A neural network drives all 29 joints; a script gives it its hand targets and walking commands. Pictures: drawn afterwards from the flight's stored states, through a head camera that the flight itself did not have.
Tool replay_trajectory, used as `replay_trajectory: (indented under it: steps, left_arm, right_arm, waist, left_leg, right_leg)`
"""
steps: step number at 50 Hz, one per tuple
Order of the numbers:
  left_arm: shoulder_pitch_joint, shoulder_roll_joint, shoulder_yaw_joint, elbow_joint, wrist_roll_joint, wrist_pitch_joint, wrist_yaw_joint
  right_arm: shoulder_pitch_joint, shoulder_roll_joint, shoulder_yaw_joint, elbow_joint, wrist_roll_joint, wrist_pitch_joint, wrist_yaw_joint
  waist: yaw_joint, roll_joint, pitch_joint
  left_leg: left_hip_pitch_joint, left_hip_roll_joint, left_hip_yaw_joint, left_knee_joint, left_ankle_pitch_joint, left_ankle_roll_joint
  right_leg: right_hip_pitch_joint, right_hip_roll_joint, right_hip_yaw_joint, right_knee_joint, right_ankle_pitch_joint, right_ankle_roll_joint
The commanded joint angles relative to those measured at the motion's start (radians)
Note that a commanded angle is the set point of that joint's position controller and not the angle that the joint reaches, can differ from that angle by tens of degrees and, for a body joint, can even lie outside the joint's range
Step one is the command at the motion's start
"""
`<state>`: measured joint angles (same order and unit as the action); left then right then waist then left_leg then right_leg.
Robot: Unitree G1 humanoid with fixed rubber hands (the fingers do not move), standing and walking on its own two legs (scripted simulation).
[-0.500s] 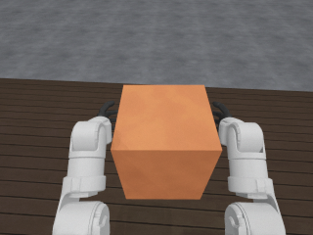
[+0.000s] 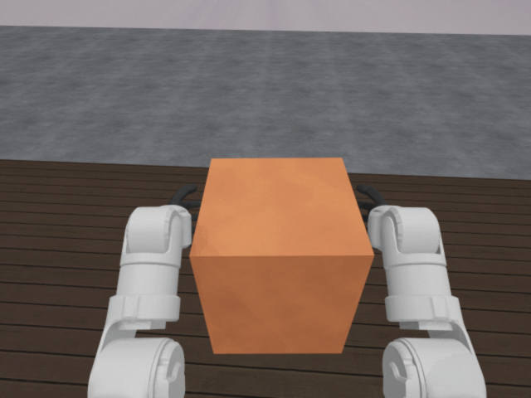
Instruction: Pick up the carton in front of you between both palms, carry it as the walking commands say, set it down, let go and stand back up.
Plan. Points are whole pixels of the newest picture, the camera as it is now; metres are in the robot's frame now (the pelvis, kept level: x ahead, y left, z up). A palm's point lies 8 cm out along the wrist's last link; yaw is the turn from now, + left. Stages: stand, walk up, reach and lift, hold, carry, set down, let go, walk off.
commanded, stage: carry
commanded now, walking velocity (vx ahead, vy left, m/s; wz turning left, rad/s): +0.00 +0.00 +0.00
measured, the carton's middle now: (277, 256) +0.33 +0.00 +0.06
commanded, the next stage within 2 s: none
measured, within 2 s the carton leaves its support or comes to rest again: neither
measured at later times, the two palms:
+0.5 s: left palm (179, 226) +0.34 +0.15 +0.13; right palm (377, 227) +0.34 -0.15 +0.13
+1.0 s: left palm (179, 225) +0.34 +0.15 +0.13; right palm (378, 226) +0.34 -0.15 +0.13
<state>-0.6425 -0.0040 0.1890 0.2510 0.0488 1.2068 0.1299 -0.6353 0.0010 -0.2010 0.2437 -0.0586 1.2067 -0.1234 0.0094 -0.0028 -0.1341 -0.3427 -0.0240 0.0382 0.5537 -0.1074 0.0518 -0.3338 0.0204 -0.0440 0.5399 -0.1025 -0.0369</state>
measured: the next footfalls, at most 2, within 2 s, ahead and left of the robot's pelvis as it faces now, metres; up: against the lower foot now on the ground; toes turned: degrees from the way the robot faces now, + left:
right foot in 1.62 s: +0.35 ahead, -0.10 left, -0.04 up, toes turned -2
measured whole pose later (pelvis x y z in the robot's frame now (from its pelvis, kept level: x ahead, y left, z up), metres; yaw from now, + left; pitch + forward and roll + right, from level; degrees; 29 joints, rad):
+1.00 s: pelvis +0.00 +0.00 +0.00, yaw +0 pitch +2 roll +0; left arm -0.65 0.00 0.19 0.22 0.05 1.22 0.13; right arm -0.64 0.00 -0.20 0.22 -0.06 1.22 -0.12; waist 0.00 0.00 -0.11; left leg -0.36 -0.02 0.04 0.57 -0.11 0.05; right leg -0.35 0.02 -0.05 0.56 -0.11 -0.04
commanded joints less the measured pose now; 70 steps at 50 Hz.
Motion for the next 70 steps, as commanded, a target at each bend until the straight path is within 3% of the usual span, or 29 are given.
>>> replay_trajectory:
  steps: [1, 17, 47, 49, 52, 54, 58, 60, 61, 62, 63, 64, 65, 66, 68, 70]
  left_arm:
    - [-0.726, -1.11, -0.548, -0.114, -0.401, -0.028, -0.244]
    - [-0.734, -1.115, -0.562, -0.159, -0.41, -0.017, -0.236]
    - [-0.733, -1.111, -0.558, -0.146, -0.405, -0.015, -0.241]
    - [-0.737, -1.11, -0.56, -0.147, -0.406, -0.016, -0.24]
    - [-0.744, -1.112, -0.559, -0.14, -0.407, -0.017, -0.238]
    - [-0.755, -1.117, -0.558, -0.137, -0.405, -0.019, -0.237]
    - [-0.709, -1.096, -0.539, -0.097, -0.391, -0.021, -0.234]
    - [-0.718, -1.096, -0.538, -0.099, -0.391, -0.026, -0.235]
    - [-0.73, -1.1, -0.542, -0.109, -0.397, -0.028, -0.235]
    - [-0.742, -1.107, -0.549, -0.12, -0.405, -0.029, -0.235]
    - [-0.748, -1.117, -0.555, -0.128, -0.413, -0.03, -0.234]
    - [-0.735, -1.12, -0.554, -0.12, -0.417, -0.029, -0.232]
    - [-0.754, -1.128, -0.558, -0.121, -0.413, -0.029, -0.232]
    - [-0.771, -1.136, -0.566, -0.119, -0.408, -0.033, -0.231]
    - [-0.762, -1.146, -0.568, -0.146, -0.414, -0.04, -0.225]
    - [-0.768, -1.14, -0.571, -0.203, -0.416, -0.038, -0.211]
  right_arm:
    - [-0.725, 1.089, 0.546, -0.103, 0.39, -0.025, 0.24]
    - [-0.738, 1.101, 0.565, -0.15, 0.406, -0.015, 0.234]
    - [-0.737, 1.1, 0.564, -0.139, 0.403, -0.014, 0.238]
    - [-0.74, 1.101, 0.565, -0.14, 0.402, -0.015, 0.238]
    - [-0.75, 1.1, 0.562, -0.134, 0.401, -0.015, 0.238]
    - [-0.761, 1.102, 0.565, -0.128, 0.403, -0.015, 0.241]
    - [-0.711, 1.096, 0.544, -0.073, 0.391, -0.017, 0.242]
    - [-0.706, 1.096, 0.537, -0.06, 0.388, -0.021, 0.243]
    - [-0.713, 1.098, 0.535, -0.062, 0.389, -0.023, 0.243]
    - [-0.717, 1.099, 0.534, -0.064, 0.391, -0.024, 0.242]
    - [-0.708, 1.093, 0.529, -0.061, 0.391, -0.025, 0.24]
    - [-0.677, 1.086, 0.519, -0.045, 0.388, -0.025, 0.239]
    - [-0.674, 1.084, 0.515, -0.045, 0.386, -0.031, 0.237]
    - [-0.7, 1.095, 0.526, -0.075, 0.392, -0.034, 0.236]
    - [-0.79, 1.115, 0.58, -0.187, 0.44, -0.043, 0.233]
    - [-0.862, 1.13, 0.626, -0.299, 0.483, -0.048, 0.226]
  waist:
    - [-0.002, 0.002, -0.275]
    - [-0.004, 0.003, -0.334]
    - [-0.005, 0.001, -0.317]
    - [-0.004, 0.002, -0.319]
    - [-0.003, -0.006, -0.246]
    - [0.0, -0.027, -0.201]
    - [0.023, -0.124, -0.224]
    - [0.02, -0.123, -0.229]
    - [0.015, -0.103, -0.237]
    - [0.0, -0.066, -0.251]
    - [-0.026, 0.044, -0.263]
    - [-0.047, 0.189, -0.232]
    - [-0.074, 0.26, -0.213]
    - [-0.096, 0.189, -0.216]
    - [-0.1, 0.1, -0.249]
    - [-0.085, 0.105, -0.266]
  left_leg:
    - [0.084, 0.156, -0.136, -0.086, 0.069, 0.043]
    - [0.111, 0.157, -0.132, -0.044, 0.186, 0.046]
    - [0.103, 0.155, -0.132, -0.056, 0.139, 0.044]
    - [0.095, 0.146, -0.13, -0.074, -0.018, 0.046]
    - [0.015, 0.118, -0.138, -0.087, -0.388, 0.066]
    - [-0.041, 0.101, -0.129, -0.045, -0.434, 0.074]
    - [-0.188, 0.025, -0.013, 0.15, -0.31, 0.049]
    - [-0.172, 0.014, 0.011, 0.109, -0.319, 0.043]
    - [-0.117, 0.016, -0.002, 0.081, -0.315, 0.048]
    - [-0.017, 0.041, -0.059, 0.048, -0.307, 0.067]
    - [0.132, 0.126, -0.211, -0.02, -0.238, 0.113]
    - [0.294, 0.273, -0.438, -0.09, -0.022, 0.179]
    - [0.426, 0.357, -0.581, -0.069, 0.234, 0.265]
    - [0.51, 0.364, -0.6, -0.035, 0.357, 0.291]
    - [0.533, 0.346, -0.551, -0.031, 0.304, 0.257]
    - [0.496, 0.301, -0.441, -0.044, 0.28, 0.203]
  right_leg:
    - [0.091, -0.153, 0.135, -0.081, 0.047, -0.044]
    - [0.125, -0.154, 0.131, -0.037, 0.175, -0.049]
    - [0.116, -0.158, 0.134, -0.052, 0.138, -0.051]
    - [0.101, -0.152, 0.133, -0.071, -0.029, -0.055]
    - [0.036, -0.136, 0.153, -0.109, -0.401, -0.08]
    - [0.024, -0.151, 0.189, -0.119, -0.465, -0.102]
    - [0.176, -0.264, 0.348, -0.102, -0.234, -0.169]
    - [0.175, -0.274, 0.337, -0.047, -0.098, -0.175]
    - [0.136, -0.254, 0.299, -0.007, -0.07, -0.157]
    - [0.048, -0.218, 0.239, 0.065, -0.062, -0.13]
    - [-0.115, -0.136, 0.118, 0.218, -0.081, -0.079]
    - [-0.348, -0.03, -0.003, 0.385, -0.193, -0.029]
    - [-0.543, -0.003, -0.007, 0.46, -0.5, -0.009]
    - [-0.628, -0.017, 0.015, 0.521, -0.536, -0.015]
    - [-0.653, -0.044, 0.041, 0.547, -0.434, -0.014]
    - [-0.586, -0.051, 0.03, 0.482, -0.307, -0.002]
